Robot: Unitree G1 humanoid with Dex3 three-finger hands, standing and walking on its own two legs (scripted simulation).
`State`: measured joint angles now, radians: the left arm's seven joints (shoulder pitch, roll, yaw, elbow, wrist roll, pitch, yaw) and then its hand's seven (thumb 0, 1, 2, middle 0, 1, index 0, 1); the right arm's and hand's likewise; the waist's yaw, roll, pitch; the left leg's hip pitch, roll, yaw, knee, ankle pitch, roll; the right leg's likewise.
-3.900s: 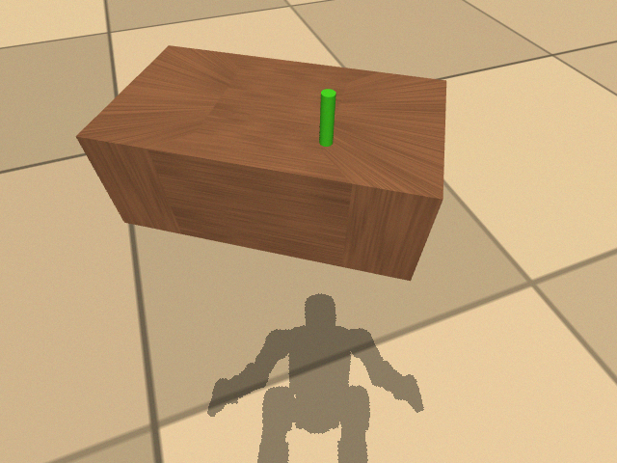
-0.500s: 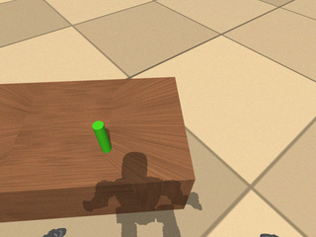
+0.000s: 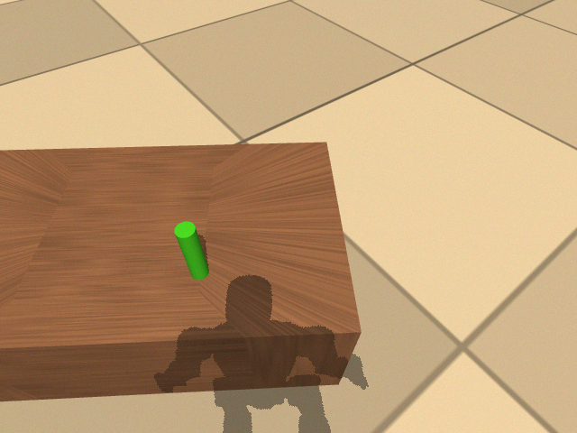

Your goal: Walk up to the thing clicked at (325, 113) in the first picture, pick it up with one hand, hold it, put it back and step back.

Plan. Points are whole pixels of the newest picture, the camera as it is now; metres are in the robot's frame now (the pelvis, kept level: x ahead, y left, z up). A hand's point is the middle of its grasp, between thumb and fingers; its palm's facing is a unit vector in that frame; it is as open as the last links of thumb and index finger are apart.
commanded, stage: walk up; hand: left
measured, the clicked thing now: (193, 252) +0.54 +0.23 -0.24
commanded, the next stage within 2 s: stand in 0.22 s
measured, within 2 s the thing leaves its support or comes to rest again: neither
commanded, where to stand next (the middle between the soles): +0.06 +0.02 m, yaw +1 degrees
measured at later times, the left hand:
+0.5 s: hand out of the picture +0.09 +0.25 -0.16, palm faces -0.02 -0.94 -0.34, open 7.4 cm
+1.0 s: hand out of the picture +0.10 +0.24 -0.15, palm faces -0.03 -0.94 -0.35, open 7.4 cm
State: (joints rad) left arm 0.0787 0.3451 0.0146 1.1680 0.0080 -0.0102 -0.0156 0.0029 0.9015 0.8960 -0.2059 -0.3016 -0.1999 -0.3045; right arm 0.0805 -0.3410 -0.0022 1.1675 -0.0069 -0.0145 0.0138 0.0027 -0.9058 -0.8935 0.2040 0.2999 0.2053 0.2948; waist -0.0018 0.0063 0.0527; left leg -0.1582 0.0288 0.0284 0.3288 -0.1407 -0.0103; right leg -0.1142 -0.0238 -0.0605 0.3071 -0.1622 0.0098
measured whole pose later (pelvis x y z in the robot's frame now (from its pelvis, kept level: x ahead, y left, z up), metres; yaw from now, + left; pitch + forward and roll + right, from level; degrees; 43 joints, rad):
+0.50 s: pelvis +0.01 +0.00 +0.00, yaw +0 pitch -2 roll +0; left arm 0.09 0.35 0.00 1.15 0.01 -0.02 -0.01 0.00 0.90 0.90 -0.21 -0.30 -0.20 -0.30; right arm 0.08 -0.35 0.00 1.15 -0.01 -0.02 0.01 0.00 -0.91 -0.89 0.20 0.30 0.21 0.29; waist -0.01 0.00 0.04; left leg -0.13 0.02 0.03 0.30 -0.14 -0.02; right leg -0.10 -0.03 -0.06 0.30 -0.18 0.01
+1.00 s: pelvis +0.02 -0.01 +0.00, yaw +0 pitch -1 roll +0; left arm 0.10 0.35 0.00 1.14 0.01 -0.01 -0.01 0.00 0.90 0.90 -0.21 -0.30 -0.20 -0.30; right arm 0.09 -0.35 0.00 1.15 -0.01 -0.01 0.01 0.00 -0.91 -0.89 0.20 0.30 0.20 0.29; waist -0.01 0.01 0.04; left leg -0.12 0.04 0.02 0.30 -0.15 -0.03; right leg -0.08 -0.01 -0.07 0.30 -0.19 -0.01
